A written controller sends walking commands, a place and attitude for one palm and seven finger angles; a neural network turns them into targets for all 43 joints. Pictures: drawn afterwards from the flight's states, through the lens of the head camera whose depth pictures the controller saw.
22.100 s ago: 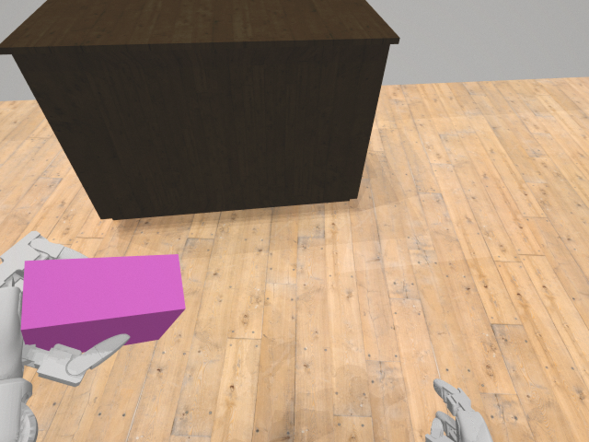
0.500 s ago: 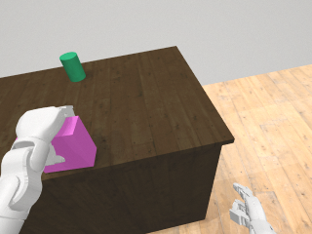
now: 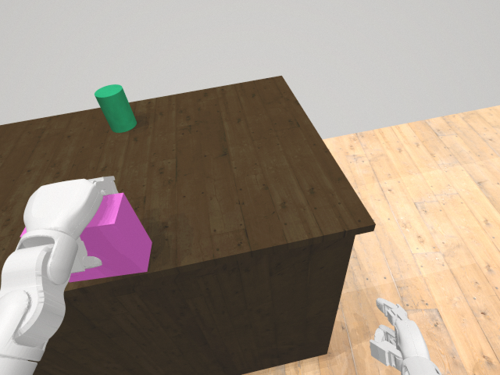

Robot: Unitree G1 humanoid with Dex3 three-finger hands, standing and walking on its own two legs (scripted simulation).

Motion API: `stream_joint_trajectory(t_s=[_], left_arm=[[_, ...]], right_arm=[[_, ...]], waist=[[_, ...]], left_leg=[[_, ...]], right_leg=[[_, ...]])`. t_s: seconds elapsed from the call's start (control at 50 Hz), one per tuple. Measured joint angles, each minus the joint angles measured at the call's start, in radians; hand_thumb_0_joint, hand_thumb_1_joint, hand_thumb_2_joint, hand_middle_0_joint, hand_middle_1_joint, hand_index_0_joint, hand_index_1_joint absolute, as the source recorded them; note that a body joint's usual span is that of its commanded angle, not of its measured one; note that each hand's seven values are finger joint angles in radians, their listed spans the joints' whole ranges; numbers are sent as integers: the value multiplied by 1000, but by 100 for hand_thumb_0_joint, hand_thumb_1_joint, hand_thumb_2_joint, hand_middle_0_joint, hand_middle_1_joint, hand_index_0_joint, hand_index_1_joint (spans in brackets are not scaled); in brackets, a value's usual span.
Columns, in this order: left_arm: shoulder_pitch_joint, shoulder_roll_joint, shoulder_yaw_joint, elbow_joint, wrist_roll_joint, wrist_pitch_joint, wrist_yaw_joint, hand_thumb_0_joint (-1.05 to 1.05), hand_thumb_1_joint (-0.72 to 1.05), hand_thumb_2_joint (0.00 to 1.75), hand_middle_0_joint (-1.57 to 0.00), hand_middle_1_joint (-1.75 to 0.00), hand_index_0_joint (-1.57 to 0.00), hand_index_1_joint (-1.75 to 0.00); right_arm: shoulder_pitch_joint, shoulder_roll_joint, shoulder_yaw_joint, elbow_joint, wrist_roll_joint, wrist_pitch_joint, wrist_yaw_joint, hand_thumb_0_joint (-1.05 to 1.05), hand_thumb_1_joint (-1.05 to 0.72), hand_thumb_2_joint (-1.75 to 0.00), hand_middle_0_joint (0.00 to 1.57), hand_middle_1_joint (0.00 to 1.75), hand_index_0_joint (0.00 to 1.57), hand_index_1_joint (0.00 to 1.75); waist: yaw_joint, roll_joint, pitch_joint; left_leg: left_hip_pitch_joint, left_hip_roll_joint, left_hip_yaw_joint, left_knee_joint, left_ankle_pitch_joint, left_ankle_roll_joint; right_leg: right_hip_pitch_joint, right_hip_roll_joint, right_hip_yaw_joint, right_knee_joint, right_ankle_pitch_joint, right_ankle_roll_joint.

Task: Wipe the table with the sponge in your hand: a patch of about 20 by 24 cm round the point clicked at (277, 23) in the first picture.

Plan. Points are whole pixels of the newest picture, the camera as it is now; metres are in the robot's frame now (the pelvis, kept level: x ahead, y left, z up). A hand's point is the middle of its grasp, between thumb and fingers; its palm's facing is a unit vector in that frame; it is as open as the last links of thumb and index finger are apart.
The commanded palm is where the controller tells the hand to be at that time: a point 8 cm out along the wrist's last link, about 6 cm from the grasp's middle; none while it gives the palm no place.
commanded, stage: wipe forward along the first lane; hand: left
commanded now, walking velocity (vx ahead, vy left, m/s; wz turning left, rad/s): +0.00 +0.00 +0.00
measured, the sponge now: (101, 247) +0.25 +0.29 +0.09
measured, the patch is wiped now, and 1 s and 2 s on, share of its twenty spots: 0.00 0.20 0.40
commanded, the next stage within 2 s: slide across to the middle lane in 1.66 s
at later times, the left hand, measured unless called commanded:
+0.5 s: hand (90, 202) +0.30 +0.32 +0.15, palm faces +0.00 +0.00 -1.00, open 10.2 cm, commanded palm +0.28 +0.31 +0.19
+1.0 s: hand (95, 182) +0.35 +0.34 +0.14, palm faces -0.06 +0.01 -1.00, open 10.2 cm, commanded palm +0.33 +0.33 +0.18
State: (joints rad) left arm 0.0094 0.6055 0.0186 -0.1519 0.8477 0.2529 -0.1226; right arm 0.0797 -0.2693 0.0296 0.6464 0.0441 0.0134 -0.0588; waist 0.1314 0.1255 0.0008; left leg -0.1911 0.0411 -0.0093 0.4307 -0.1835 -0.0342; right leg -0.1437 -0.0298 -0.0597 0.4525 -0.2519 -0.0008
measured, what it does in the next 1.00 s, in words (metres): stands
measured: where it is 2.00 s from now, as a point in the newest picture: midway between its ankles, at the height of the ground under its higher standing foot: outside the picture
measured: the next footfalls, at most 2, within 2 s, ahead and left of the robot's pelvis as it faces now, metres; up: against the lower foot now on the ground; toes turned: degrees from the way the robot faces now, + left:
none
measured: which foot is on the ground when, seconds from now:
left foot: down 0.00-1.00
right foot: down 0.00-1.00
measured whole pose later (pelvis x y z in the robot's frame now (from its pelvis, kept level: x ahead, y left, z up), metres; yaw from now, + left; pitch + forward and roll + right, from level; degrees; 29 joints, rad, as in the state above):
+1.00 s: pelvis +0.01 +0.01 +0.00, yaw +1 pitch +2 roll +0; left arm -0.40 0.65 0.04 0.38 0.92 0.16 -0.17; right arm 0.17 -0.30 0.01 0.67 0.07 0.08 -0.06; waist 0.06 0.10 -0.03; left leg -0.30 0.04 -0.02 0.49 -0.21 -0.02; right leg -0.24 -0.03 -0.07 0.48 -0.27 0.01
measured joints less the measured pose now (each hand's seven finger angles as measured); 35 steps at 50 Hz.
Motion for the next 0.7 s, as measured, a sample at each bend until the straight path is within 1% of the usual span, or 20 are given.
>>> stream_joint_trajectory(t_s=[0.06, 0.12, 0.18, 0.28, 0.4, 0.5, 0.62, 0.7], left_arm=[[10, -4, 6, -3, -3, 3, 11, -1, -51, 102, -71, -135, -73, -134], [-5, -5, 6, 17, -2, 11, 15, -1, -51, 102, -71, -135, -73, -134], [-49, -4, -2, 65, 7, 23, 12, -1, -51, 103, -71, -135, -73, -134], [-124, 4, -4, 154, 20, 27, -10, -1, -51, 103, -71, -134, -73, -134], [-204, 12, 2, 248, 36, 2, -36, -1, -51, 103, -71, -134, -73, -134], [-212, 21, 20, 275, 41, -31, -40, -1, -51, 103, -71, -134, -73, -134], [-220, 22, 35, 299, 35, -52, -26, -1, -51, 103, -71, -134, -73, -134], [-271, 24, 27, 354, 41, -51, -21, -1, -51, 103, -71, -134, -73, -133]], right_arm=[[-2, 2, 2, 0, 1, 4, 3, 1, -91, -90, 20, 30, 20, 30], [-3, 1, 4, 5, 4, 9, 1, 1, -91, -90, 20, 30, 20, 30], [-4, -1, 6, 11, 5, 12, -2, 1, -91, -90, 21, 30, 20, 30], [-2, -6, 10, 15, 11, 16, -10, 1, -90, -90, 21, 30, 20, 30], [17, -16, 4, 13, 15, 21, -12, 1, -90, -90, 21, 30, 20, 30], [44, -24, -6, 9, 15, 32, -7, 1, -91, -90, 21, 30, 20, 30], [70, -34, -18, 17, 18, 45, -5, 1, -91, -90, 20, 30, 20, 30], [78, -36, -20, 28, 20, 50, -6, 1, -91, -90, 20, 29, 20, 30]], waist=[[-1, 0, -2], [-2, -2, -4], [-4, -3, -5], [-16, -6, -7], [-33, -11, -7], [-46, -15, -13], [-50, -16, -14], [-51, -18, -16]], left_leg=[[0, 1, 4, 1, -1, 0], [-2, 0, 2, 2, -2, 1], [-8, -1, -2, 4, 0, 1], [-20, -3, -9, 6, 1, 3], [-37, -2, -13, 14, -1, 4], [-48, -1, -8, 22, -9, 5], [-56, -2, -6, 32, -18, 7], [-68, -4, -10, 36, -19, 9]], right_leg=[[-2, 0, 4, 1, 0, 0], [-3, 0, 2, 1, -1, 1], [-6, -1, -2, 3, -1, 1], [-15, -2, -8, 4, 0, 0], [-28, -1, -12, 6, 0, 0], [-38, 0, -7, 8, -4, 1], [-45, -1, -4, 12, -9, 4], [-54, -3, -7, 15, -10, 5]])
